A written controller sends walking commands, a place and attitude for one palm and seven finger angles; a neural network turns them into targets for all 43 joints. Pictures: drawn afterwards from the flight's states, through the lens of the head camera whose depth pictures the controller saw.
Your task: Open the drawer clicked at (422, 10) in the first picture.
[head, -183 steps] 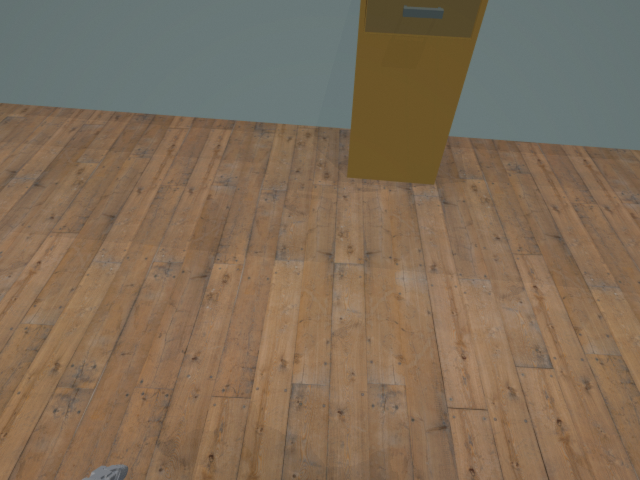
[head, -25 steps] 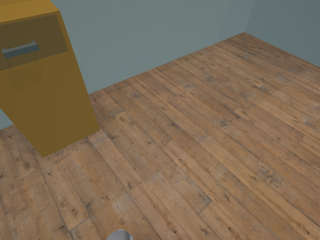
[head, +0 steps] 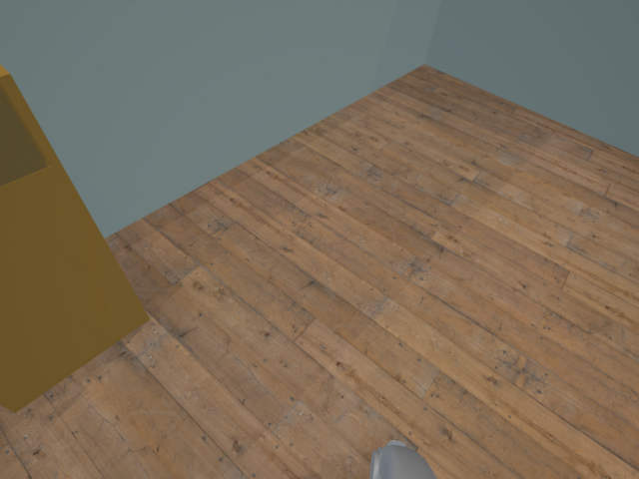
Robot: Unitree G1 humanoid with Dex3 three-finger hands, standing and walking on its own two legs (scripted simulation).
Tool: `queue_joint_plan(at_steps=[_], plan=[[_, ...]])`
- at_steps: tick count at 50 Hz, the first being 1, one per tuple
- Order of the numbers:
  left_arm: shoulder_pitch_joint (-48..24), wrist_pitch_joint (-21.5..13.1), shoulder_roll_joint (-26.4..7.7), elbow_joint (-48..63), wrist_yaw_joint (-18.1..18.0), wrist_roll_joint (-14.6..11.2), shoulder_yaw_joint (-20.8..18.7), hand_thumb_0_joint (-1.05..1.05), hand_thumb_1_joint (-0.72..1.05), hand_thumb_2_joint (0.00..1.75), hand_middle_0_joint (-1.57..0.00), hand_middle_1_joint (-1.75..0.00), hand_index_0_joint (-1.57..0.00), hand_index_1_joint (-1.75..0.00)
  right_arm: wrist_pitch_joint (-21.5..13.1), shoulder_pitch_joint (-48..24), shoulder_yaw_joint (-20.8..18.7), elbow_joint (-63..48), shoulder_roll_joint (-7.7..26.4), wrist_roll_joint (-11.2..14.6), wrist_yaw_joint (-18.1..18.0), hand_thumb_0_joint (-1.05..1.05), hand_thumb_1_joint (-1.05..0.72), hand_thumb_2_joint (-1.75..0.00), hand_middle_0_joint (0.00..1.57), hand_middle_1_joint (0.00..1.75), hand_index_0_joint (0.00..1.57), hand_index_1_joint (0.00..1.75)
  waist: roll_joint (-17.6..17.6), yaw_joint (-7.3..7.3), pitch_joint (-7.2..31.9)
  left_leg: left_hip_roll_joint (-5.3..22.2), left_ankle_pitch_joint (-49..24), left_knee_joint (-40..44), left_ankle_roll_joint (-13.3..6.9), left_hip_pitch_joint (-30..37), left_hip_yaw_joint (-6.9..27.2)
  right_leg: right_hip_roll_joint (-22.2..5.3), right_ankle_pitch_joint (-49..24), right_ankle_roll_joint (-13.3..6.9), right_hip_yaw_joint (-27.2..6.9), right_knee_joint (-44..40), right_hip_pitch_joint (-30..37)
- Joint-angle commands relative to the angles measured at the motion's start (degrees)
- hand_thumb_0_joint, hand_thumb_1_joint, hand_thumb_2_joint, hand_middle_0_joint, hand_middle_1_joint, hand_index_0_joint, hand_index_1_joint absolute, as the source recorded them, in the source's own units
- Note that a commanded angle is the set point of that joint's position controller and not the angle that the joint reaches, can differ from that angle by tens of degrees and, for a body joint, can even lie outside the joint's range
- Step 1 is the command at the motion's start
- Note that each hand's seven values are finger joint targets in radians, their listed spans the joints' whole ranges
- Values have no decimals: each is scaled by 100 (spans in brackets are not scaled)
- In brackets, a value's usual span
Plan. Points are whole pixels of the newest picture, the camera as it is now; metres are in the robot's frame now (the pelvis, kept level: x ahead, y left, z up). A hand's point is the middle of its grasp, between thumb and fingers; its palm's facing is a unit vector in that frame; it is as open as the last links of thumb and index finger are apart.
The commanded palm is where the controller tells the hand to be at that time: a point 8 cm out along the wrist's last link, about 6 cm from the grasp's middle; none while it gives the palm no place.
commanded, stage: walk to a spot facing it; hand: left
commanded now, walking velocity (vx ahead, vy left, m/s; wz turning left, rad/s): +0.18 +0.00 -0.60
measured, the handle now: out of the picture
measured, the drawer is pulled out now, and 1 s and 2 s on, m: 0.00 0.00 0.00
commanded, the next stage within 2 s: turn to face it in 0.02 s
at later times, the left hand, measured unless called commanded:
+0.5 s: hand (248, 398) +0.26 +0.12 -0.17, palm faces +0.04 -0.99 -0.15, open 7.3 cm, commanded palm none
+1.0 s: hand out of the picture +0.15 +0.21 -0.16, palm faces +0.35 -0.88 -0.31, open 7.4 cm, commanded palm none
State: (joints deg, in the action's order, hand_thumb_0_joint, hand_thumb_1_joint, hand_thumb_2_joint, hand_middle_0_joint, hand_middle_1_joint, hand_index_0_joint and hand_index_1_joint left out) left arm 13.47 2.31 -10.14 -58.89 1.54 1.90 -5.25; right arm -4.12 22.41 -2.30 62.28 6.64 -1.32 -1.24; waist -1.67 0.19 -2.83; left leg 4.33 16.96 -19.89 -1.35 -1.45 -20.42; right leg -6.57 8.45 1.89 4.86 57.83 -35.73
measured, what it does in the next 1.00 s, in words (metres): walks ahead, turning left: right foot, then left foot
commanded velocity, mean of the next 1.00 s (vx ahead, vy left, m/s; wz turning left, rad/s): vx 0.00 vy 0.00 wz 0.49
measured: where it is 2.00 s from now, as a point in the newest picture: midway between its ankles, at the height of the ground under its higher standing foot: outside the picture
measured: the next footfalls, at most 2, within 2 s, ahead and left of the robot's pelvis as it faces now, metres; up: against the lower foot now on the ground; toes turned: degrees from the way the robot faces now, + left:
right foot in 0.20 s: +0.22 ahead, -0.14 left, +0.00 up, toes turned -13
left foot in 0.58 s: +0.22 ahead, +0.09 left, +0.00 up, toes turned +16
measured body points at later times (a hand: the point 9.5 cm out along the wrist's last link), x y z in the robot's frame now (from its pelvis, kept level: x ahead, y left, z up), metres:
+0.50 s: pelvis +0.13 -0.03 -0.02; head +0.14 -0.03 +0.43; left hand +0.26 +0.18 -0.15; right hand +0.18 -0.27 -0.17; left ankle +0.16 +0.09 -0.71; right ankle +0.18 -0.13 -0.75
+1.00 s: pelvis +0.14 -0.04 -0.01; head +0.17 -0.03 +0.44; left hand +0.13 +0.25 -0.14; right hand +0.28 -0.26 -0.15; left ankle +0.18 +0.08 -0.75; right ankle +0.17 -0.19 -0.71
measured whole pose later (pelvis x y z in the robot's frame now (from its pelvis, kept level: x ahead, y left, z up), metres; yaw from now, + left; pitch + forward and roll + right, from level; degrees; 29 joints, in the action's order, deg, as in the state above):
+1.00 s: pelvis +0.14 -0.04 -0.01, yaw +19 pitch +0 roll -1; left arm 10.6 3.3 -14.5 -52.8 -1.5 0.3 -4.6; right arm 2.3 11.9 -4.0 53.1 12.8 -1.5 0.8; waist 2.0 -1.3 -3.1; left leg -1.6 6.9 -26.8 -2.0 -20.4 2.3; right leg -2.7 25.0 4.7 0.7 46.6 -21.0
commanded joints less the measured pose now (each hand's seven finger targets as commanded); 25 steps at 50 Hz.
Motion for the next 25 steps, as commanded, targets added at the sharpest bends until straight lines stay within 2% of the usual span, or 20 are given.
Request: queue_joint_plan(at_steps=[1,2,3,4,6,7,8,9,10,11,12,13,14,15,16,18,20,23,25], plan=[[-911,-181,8,694,85,-23,39,0,90,90,-20,-30,-20,-30,-37,507,-183,-127,861,-15,-41,0,-90,-90,20,30,20,30,917,-297,-506,1674,-2453,643,-430,305,455,1,85,-96,219,-1101,-423],[-1064,-198,-24,727,79,-21,49,0,90,90,-20,-30,-20,-30,-10,613,-184,-89,842,-30,-33,0,-90,-90,20,30,20,30,912,-385,-522,1688,-2655,544,-423,317,458,82,167,-152,289,-1243,-295],[-1095,-211,-16,774,80,-30,40,0,90,90,-20,-30,-20,-30,8,554,-193,-125,854,-38,-43,0,-90,-90,20,30,20,30,957,-328,-583,1731,-2917,411,-418,262,378,118,194,-216,270,-1439,-178],[-998,-228,-51,769,77,-38,33,0,90,90,-20,-30,-20,-30,24,441,-223,-160,925,-40,-51,0,-90,-90,20,30,20,30,946,-244,-470,1749,-3453,170,-403,395,271,238,277,-293,363,-1614,3],[-495,-292,-193,642,44,-20,32,0,90,90,-20,-30,-20,-30,53,319,-281,-247,1116,-19,-45,0,-90,-90,20,30,20,30,957,-13,-45,1717,-4781,-798,-320,455,129,566,418,-461,575,-1965,899],[71,-359,-275,467,-14,12,32,0,90,90,-20,-30,-20,-30,68,321,-267,-235,1117,9,-30,0,-90,-90,20,30,20,30,835,219,364,1581,-4960,-1607,-194,203,137,715,102,-515,671,-2378,1881],[846,-460,-574,224,-73,39,-36,0,90,90,-20,-30,-20,-30,69,285,-213,-243,1043,59,13,0,-90,-90,20,30,20,30,437,609,869,1309,-4098,-2763,31,-629,144,480,-931,-558,449,-2808,3383],[1427,-560,-1197,67,-175,31,-146,0,90,90,-20,-30,-20,-30,65,515,-134,-312,576,168,37,0,-90,-90,20,30,20,30,-934,703,1736,461,286,-4546,313,-2390,333,-1309,-3689,-1180,-1653,-2661,5161],[1569,-558,-1437,-21,-207,-136,-109,0,90,90,-20,-30,-20,-30,111,449,-106,-366,524,172,-26,0,-90,-90,20,30,20,30,-773,597,2092,78,2066,-5652,360,-2671,1203,-1996,-5839,-1718,-2123,-2801,5107],[1201,-572,-1332,75,-263,-134,-53,0,90,90,-20,-30,-20,-30,156,351,-96,-385,431,158,-38,0,-90,-90,20,30,20,30,-535,501,1986,208,1724,-5780,338,-2728,1856,-1950,-5425,-1721,-1851,-2989,4625],[692,-541,-1153,193,-304,-128,-17,0,90,90,-20,-30,-20,-30,234,305,-91,-371,465,134,-32,0,-90,-90,20,30,20,30,-799,317,1583,303,1446,-5793,357,-2784,1969,-1886,-4167,-1608,-1836,-3325,4031],[232,-530,-884,276,-345,-115,78,0,90,90,-20,-30,-20,-30,310,207,-81,-270,469,77,-28,0,-90,-90,20,30,20,30,-482,152,998,443,1152,-5609,360,-2670,2018,-1696,-3407,-1410,-1399,-3566,3150],[-116,-533,-707,343,-366,-101,148,0,90,90,-20,-30,-20,-30,394,235,-48,-187,385,53,-30,0,-90,-90,20,30,20,30,-118,-51,609,492,926,-5283,364,-2400,2039,-1539,-2874,-1228,-958,-3783,2359],[-402,-528,-630,401,-373,-83,190,0,90,90,-20,-30,-20,-30,473,377,-20,-129,309,46,-20,0,-90,-90,20,30,20,30,-106,-238,512,481,812,-4896,380,-2158,2020,-1404,-2461,-1098,-564,-3902,1912],[-640,-488,-640,469,-374,-72,192,0,90,90,-20,-30,-20,-30,548,484,-15,-133,293,56,-6,0,-90,-90,20,30,20,30,-301,-355,428,445,816,-4546,420,-1998,1918,-1346,-1965,-1036,-261,-3980,1630],[-742,-411,-670,547,-373,-77,168,0,90,90,-20,-30,-20,-30,615,474,-12,-217,298,50,44,0,-90,-90,20,30,20,30,-471,-368,396,340,625,-4222,441,-1919,1687,-1258,-1124,-963,20,-4129,1472],[-687,-339,-712,573,-369,-67,130,0,90,90,-20,-30,-20,-30,628,99,-40,-410,398,39,92,0,-90,-90,20,30,20,30,-597,-244,269,311,642,-3825,454,-2072,1561,-1293,-468,-950,68,-4176,1592],[-557,-273,-823,641,-378,-28,29,0,90,90,-20,-30,-20,-30,612,-380,-101,-727,456,37,158,0,-90,-90,20,30,20,30,-626,-97,149,275,700,-3210,419,-2114,1445,-1442,-99,-906,166,-4011,1746],[-560,-233,-902,713,-373,-21,-18,0,90,90,-20,-30,-20,-30,600,-535,-141,-868,556,25,185,0,-90,-90,20,30,20,30,-700,-96,97,251,582,-2746,395,-2043,1352,-1508,123,-830,251,-3796,1785]])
